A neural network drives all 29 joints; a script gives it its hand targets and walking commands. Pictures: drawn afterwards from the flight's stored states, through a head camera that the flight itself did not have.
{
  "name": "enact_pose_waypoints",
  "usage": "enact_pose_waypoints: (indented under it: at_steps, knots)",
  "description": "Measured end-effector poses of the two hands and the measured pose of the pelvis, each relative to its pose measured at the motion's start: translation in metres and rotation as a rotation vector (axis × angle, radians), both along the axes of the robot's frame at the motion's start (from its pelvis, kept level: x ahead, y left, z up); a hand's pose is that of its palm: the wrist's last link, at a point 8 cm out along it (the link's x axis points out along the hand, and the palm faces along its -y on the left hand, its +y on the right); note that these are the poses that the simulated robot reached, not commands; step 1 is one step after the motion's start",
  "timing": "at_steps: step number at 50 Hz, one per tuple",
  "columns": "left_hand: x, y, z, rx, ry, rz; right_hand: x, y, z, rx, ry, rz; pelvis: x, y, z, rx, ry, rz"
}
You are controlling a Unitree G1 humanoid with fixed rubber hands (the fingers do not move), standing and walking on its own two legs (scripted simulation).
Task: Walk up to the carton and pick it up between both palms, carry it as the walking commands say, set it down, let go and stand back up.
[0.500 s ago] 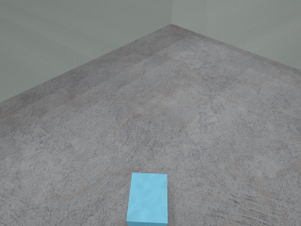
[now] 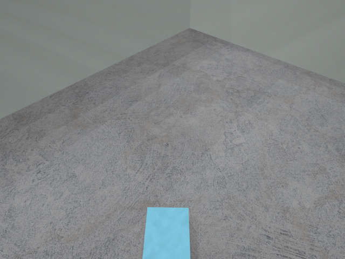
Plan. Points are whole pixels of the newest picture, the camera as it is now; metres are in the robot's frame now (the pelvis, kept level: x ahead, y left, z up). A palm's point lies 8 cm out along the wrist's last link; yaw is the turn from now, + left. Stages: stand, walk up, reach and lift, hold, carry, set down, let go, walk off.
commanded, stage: stand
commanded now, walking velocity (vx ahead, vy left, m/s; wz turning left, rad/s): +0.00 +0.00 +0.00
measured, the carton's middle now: (167, 238) +0.36 +0.06 -0.70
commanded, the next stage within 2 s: reach and lift in 1.58 s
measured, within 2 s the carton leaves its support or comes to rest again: neither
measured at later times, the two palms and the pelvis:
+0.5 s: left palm out of the picture -0.07 +0.21 -0.15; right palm out of the picture -0.10 -0.17 -0.14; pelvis -0.03 +0.02 +0.00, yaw +0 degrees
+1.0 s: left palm out of the picture -0.07 +0.22 -0.15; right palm out of the picture -0.09 -0.15 -0.14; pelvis -0.03 +0.03 +0.00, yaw +1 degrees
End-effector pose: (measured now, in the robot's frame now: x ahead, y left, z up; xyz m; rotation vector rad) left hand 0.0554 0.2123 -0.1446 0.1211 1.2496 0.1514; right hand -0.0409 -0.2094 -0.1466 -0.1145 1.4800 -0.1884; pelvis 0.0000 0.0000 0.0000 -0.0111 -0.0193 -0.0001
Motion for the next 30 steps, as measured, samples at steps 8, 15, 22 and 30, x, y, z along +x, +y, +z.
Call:
enact_pose_waypoints:
  at_steps: [8, 15, 22, 30]
  knots:
    - [-0.055, 0.01, -0.004, 0.0, 0.125, 0.03, 0.0, 0.007, 0.001, 0.006, -0.015, 0.014, -0.008, 0.004, 0.001, -0.001, -0.011, -0.001]
    - [-0.101, 0.007, -0.005, -0.025, 0.212, 0.054, -0.021, 0.022, 0.001, 0.035, 0.025, 0.002, -0.018, 0.009, 0.002, 0.0, -0.022, 0.002]
    - [-0.127, -0.001, -0.009, -0.062, 0.255, 0.062, -0.049, 0.033, 0.005, 0.043, 0.078, -0.008, -0.025, 0.013, 0.002, 0.004, -0.02, 0.004]
    - [-0.127, 0.001, -0.01, -0.067, 0.23, 0.061, -0.065, 0.046, 0.005, 0.063, 0.1, -0.019, -0.03, 0.019, 0.001, 0.008, -0.018, 0.009]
